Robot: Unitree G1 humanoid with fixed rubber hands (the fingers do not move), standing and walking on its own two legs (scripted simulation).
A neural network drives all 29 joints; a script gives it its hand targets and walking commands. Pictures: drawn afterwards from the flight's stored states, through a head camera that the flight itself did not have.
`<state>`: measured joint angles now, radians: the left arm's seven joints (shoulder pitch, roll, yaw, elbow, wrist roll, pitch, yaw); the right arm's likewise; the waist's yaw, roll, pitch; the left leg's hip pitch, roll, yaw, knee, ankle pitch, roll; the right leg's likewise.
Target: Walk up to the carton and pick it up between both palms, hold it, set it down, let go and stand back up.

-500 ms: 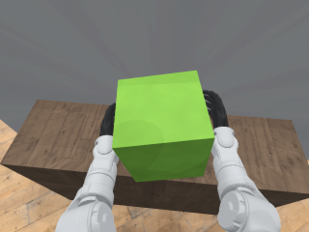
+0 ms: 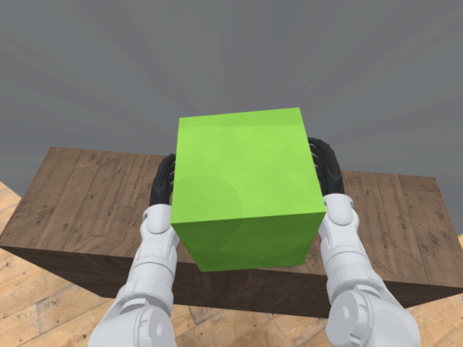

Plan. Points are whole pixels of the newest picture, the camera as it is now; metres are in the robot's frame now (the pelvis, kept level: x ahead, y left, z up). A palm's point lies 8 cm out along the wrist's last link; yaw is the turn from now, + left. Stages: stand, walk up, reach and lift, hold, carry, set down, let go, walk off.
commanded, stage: set down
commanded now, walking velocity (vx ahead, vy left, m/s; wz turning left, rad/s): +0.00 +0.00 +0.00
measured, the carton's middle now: (245, 197) +0.39 -0.01 -0.01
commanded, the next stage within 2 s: none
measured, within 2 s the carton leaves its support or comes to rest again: rests again in 0.10 s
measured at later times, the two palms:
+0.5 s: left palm (168, 196) +0.38 +0.13 +0.00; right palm (331, 190) +0.39 -0.17 +0.01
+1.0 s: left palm (146, 196) +0.38 +0.18 -0.01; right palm (345, 177) +0.43 -0.21 +0.00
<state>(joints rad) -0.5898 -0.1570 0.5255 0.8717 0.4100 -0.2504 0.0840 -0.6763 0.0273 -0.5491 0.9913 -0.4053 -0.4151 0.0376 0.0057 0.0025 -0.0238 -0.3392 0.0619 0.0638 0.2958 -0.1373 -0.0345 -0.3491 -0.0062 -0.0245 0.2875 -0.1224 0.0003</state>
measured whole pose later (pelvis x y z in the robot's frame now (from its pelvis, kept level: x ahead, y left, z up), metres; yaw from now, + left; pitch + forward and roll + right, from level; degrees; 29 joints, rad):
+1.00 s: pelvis -0.01 -0.01 -0.03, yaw -1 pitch +24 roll -1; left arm -0.77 0.10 0.08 1.28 -0.15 -0.42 0.12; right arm -0.90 -0.33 0.17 1.43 0.38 -0.44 -0.01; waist 0.10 0.04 -0.26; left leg -0.80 0.10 0.02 0.65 -0.27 -0.05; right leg -0.80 0.03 -0.01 0.61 -0.23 -0.02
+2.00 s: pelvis -0.01 -0.01 +0.00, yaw +1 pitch +4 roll +0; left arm -0.47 0.14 0.14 0.38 -0.07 0.35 0.08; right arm -0.61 -0.38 0.06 0.76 0.37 0.07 0.02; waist 0.02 0.00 -0.03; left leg -0.23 0.07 0.01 0.32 -0.16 -0.05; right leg -0.23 0.02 -0.01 0.31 -0.15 -0.01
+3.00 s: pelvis -0.01 -0.01 +0.00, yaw -1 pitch +0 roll +0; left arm 0.01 0.08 -0.01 0.54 -0.07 -0.20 0.16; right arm -0.03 -0.27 0.06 0.72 0.28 -0.35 0.10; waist 0.03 -0.01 -0.02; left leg -0.18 0.05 0.03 0.40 -0.21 -0.04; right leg -0.22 0.01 0.03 0.43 -0.20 -0.01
